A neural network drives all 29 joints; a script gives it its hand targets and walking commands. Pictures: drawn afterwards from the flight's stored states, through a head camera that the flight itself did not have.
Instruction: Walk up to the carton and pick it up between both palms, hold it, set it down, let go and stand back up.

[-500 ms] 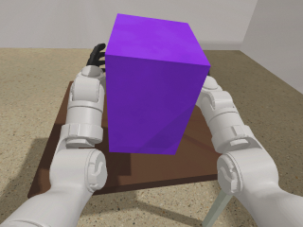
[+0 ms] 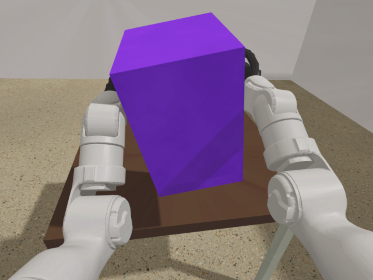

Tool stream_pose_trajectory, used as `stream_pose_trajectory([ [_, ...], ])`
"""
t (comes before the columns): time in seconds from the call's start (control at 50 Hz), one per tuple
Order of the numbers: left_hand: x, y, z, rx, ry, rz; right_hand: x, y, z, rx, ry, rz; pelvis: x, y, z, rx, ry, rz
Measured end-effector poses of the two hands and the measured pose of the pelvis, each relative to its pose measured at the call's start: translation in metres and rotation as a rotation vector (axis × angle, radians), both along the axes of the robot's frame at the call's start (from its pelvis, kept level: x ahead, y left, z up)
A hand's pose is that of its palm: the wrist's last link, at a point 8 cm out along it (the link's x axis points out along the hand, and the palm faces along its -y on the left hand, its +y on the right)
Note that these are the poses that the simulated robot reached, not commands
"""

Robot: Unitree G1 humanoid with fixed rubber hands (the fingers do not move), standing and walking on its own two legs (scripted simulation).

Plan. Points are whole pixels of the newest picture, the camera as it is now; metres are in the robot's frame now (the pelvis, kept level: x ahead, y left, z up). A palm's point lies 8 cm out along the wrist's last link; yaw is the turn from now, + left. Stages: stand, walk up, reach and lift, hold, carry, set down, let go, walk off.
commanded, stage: reach and lift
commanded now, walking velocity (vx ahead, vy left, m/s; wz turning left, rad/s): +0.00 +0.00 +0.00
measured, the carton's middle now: (184, 106) +0.36 +0.03 +0.27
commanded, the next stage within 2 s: hold in 0.02 s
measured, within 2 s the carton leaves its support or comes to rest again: neither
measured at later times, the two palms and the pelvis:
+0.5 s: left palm (121, 100) +0.38 +0.16 +0.27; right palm (247, 88) +0.40 -0.11 +0.31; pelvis +0.01 -0.01 +0.00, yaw +0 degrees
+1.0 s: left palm (116, 93) +0.36 +0.16 +0.30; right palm (251, 88) +0.38 -0.11 +0.31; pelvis +0.01 +0.00 +0.00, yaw +0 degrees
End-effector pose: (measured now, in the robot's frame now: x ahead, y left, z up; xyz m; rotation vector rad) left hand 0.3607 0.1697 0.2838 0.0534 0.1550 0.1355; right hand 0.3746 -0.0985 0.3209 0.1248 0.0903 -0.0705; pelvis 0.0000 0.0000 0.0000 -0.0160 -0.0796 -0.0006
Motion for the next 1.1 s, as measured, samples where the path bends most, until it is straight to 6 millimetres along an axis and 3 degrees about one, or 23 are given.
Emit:
stream_pose_trajectory([
  [0.1, 0.000, -0.006, -0.010, 0.003, 0.041, -0.010, 0.001, -0.004, -0.002, -0.020, 0.044, -0.006, -0.002, -0.001, 0.000, 0.001, -0.005, 0.000],
  [0.62, 0.025, -0.007, -0.005, -0.015, 0.047, 0.035, 0.028, -0.006, -0.018, -0.124, 0.058, 0.015, 0.018, -0.003, 0.001, 0.004, 0.028, 0.000],
  [0.74, 0.019, -0.006, 0.014, -0.002, -0.007, 0.049, 0.022, -0.007, -0.008, -0.088, 0.008, 0.020, 0.019, 0.000, 0.000, 0.001, 0.030, 0.000],
  [0.94, 0.006, -0.007, 0.013, -0.009, 0.029, 0.033, 0.007, -0.008, -0.010, -0.104, 0.048, 0.013, 0.011, 0.000, 0.000, 0.000, 0.015, 0.000],
  [1.1, -0.008, -0.005, 0.019, -0.011, 0.002, 0.025, -0.007, -0.006, 0.002, -0.085, 0.024, 0.008, 0.002, 0.001, -0.001, -0.002, -0.001, 0.000],
])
